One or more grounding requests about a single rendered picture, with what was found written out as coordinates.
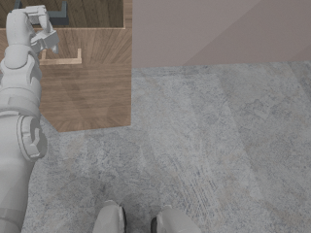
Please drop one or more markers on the robot left hand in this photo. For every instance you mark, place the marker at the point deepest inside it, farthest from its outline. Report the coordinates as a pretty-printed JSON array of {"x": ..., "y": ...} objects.
[{"x": 19, "y": 30}]

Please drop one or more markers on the handle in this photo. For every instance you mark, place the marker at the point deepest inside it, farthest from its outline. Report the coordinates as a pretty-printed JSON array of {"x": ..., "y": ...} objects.
[
  {"x": 61, "y": 63},
  {"x": 55, "y": 17}
]

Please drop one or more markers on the left robot forearm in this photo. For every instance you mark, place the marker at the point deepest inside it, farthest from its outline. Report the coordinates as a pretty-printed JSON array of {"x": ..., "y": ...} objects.
[{"x": 20, "y": 88}]

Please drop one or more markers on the right robot thigh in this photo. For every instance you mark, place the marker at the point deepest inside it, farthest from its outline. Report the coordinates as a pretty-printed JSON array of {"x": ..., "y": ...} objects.
[{"x": 175, "y": 221}]

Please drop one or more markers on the robot left upper arm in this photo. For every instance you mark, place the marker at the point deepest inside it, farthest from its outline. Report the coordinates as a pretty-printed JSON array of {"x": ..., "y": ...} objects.
[{"x": 22, "y": 143}]

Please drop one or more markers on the cabinet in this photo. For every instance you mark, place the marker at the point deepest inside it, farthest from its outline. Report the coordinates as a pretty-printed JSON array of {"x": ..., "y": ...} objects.
[{"x": 97, "y": 95}]

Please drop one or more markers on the drawer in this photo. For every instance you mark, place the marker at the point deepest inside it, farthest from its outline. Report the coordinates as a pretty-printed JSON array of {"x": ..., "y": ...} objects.
[{"x": 81, "y": 13}]

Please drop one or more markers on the robot thigh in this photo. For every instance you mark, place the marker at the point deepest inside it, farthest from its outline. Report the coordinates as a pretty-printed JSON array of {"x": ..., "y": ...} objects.
[
  {"x": 175, "y": 221},
  {"x": 109, "y": 220}
]

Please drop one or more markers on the left robot thigh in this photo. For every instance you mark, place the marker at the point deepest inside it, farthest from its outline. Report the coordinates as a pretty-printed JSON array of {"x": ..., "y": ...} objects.
[{"x": 109, "y": 220}]

